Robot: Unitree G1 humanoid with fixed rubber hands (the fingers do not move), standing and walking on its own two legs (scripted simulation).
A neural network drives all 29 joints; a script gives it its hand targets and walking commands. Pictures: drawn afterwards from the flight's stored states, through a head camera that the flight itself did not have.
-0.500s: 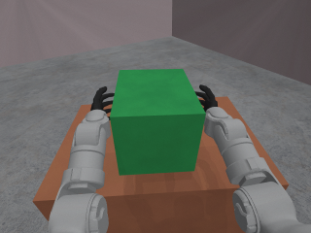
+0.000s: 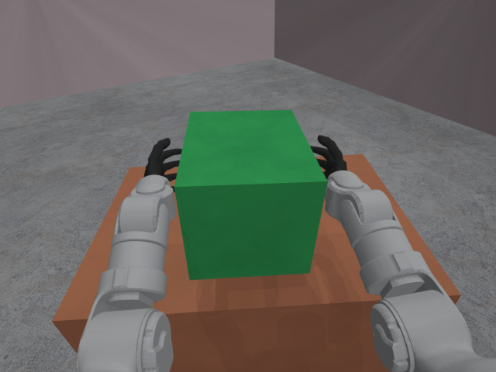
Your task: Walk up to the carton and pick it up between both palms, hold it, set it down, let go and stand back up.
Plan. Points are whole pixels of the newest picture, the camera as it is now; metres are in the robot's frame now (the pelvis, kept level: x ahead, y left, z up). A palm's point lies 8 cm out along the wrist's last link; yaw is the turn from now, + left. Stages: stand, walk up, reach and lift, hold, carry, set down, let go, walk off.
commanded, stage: hold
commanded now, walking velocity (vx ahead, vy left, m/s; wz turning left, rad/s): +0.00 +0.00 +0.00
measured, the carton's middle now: (245, 186) +0.41 +0.02 +0.16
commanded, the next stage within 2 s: none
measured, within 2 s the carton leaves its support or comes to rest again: neither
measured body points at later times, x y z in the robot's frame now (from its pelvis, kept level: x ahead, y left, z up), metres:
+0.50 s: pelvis +0.00 +0.00 +0.00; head -0.07 -0.01 +0.45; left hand +0.39 +0.16 +0.20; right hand +0.40 -0.12 +0.19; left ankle +0.03 +0.14 -0.74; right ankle +0.04 -0.14 -0.74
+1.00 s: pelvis +0.00 +0.00 +0.00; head -0.07 -0.01 +0.45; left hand +0.39 +0.17 +0.20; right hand +0.40 -0.12 +0.19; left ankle +0.03 +0.14 -0.74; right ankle +0.04 -0.14 -0.74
